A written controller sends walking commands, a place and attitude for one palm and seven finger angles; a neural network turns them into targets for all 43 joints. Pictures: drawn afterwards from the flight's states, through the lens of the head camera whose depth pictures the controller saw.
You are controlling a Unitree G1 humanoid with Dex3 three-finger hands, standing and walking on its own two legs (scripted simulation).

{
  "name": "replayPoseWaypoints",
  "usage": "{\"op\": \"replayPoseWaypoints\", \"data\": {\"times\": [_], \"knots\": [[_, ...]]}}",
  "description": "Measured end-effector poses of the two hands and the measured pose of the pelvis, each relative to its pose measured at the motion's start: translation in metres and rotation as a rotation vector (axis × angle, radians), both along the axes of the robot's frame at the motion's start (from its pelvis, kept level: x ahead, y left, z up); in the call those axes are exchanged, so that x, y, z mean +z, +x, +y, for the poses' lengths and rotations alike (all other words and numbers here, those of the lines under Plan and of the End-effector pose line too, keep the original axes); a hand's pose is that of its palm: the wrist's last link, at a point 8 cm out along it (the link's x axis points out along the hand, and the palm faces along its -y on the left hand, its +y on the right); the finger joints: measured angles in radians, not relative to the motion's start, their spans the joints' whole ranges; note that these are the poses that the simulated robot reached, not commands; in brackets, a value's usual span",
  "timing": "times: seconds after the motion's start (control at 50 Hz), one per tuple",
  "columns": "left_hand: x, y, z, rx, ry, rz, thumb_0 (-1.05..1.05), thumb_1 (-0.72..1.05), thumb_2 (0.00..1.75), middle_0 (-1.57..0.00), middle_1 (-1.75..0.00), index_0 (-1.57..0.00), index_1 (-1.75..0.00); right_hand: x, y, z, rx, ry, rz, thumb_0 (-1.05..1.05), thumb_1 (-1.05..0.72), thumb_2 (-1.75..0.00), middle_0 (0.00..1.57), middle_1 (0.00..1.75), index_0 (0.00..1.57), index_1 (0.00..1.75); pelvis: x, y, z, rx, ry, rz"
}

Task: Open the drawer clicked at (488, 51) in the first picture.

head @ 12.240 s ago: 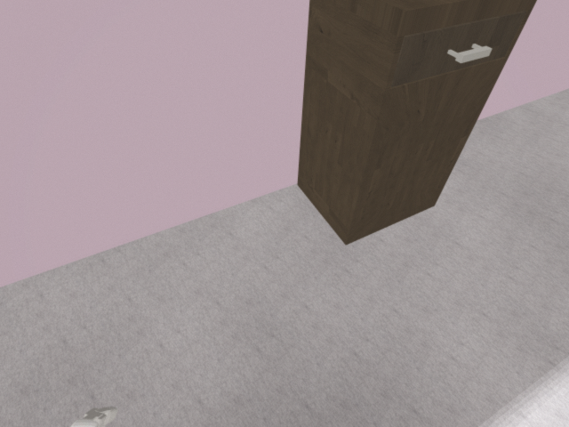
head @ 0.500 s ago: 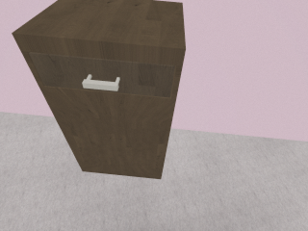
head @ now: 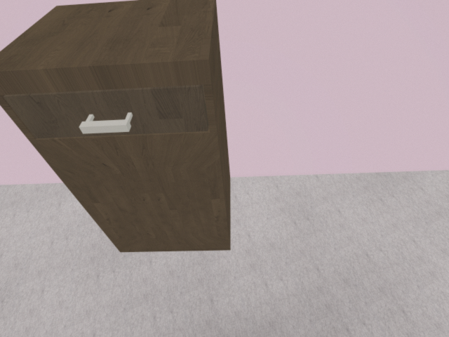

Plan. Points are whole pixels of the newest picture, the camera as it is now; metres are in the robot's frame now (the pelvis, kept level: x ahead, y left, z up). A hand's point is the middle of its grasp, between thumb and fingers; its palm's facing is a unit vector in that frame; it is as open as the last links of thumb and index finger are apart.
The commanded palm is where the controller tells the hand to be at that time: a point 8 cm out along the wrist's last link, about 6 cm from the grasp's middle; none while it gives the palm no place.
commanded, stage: come to a stop and stand still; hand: left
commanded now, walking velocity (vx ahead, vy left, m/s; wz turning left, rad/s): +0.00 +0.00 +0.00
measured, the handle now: (107, 121) +0.59 +0.33 +0.06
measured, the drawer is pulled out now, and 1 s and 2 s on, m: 0.00 0.00 0.00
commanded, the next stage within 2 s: look again from close up in 1.40 s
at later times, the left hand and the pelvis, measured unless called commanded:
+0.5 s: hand out of the picture -0.05 +0.15 -0.17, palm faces +0.08 -0.98 -0.18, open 7.3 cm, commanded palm none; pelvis -0.03 -0.01 +0.01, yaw +1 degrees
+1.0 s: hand out of the picture -0.04 +0.17 -0.17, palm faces +0.05 -0.99 -0.16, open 7.3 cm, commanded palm none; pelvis -0.02 +0.02 +0.01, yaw +0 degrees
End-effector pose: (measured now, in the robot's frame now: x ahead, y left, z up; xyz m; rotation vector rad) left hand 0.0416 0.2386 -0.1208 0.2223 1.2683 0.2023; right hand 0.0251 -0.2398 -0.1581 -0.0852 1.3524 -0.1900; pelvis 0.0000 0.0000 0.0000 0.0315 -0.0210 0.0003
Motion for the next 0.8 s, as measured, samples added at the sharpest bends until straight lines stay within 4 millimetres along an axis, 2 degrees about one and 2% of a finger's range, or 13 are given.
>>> {"op": "replayPoseWaypoints", "data": {"times": [0.1,0.18,0.32,0.46,0.56,0.68,0.8], "knots": [[-0.004,-0.002,-0.019,0.0,-0.029,-0.018,0.0,0.93,0.89,-0.21,-0.3,-0.2,-0.3,0.005,-0.025,-0.005,0.002,-0.001,0.042,0.01,-0.92,-0.9,0.19,0.3,0.2,0.3,0.002,-0.008,-0.012,0.01,-0.013,0.014],[-0.015,-0.013,-0.027,0.027,-0.065,-0.015,0.0,0.92,0.89,-0.21,-0.3,-0.2,-0.3,0.006,-0.041,-0.003,0.027,-0.013,0.077,0.01,-0.91,-0.9,0.19,0.3,0.2,0.3,-0.001,-0.014,-0.016,0.027,-0.042,0.023],[-0.02,-0.048,-0.029,0.075,-0.084,0.042,0.0,0.94,0.89,-0.21,-0.3,-0.2,-0.3,0.014,-0.062,0.009,0.053,-0.004,0.097,0.01,-0.91,-0.9,0.19,0.3,0.2,0.3,0.004,-0.025,-0.019,0.026,-0.036,-0.003],[-0.019,-0.088,-0.034,0.083,-0.1,0.126,0.0,0.92,0.89,-0.2,-0.3,-0.2,-0.3,0.014,-0.076,0.02,0.047,0.018,0.098,0.01,-0.91,-0.9,0.19,0.3,0.2,0.3,0.007,-0.032,-0.014,0.018,-0.035,-0.01],[-0.02,-0.108,-0.038,0.09,-0.122,0.177,0.0,0.91,0.89,-0.2,-0.3,-0.2,-0.3,0.015,-0.091,0.028,0.037,0.023,0.126,0.01,-0.91,-0.9,0.19,0.3,0.2,0.3,0.007,-0.035,-0.01,0.013,-0.034,0.001],[-0.021,-0.116,-0.04,0.091,-0.144,0.205,0.0,0.91,0.89,-0.2,-0.3,-0.2,-0.3,0.018,-0.108,0.036,0.019,0.021,0.168,0.01,-0.91,-0.9,0.19,0.3,0.2,0.3,0.007,-0.034,-0.002,0.009,-0.033,0.012],[-0.022,-0.106,-0.036,0.081,-0.153,0.194,0.0,0.91,0.89,-0.2,-0.3,-0.2,-0.3,0.019,-0.112,0.046,0.006,0.021,0.179,0.01,-0.91,-0.9,0.19,0.3,0.2,0.3,0.007,-0.028,0.005,0.006,-0.033,0.014]]}}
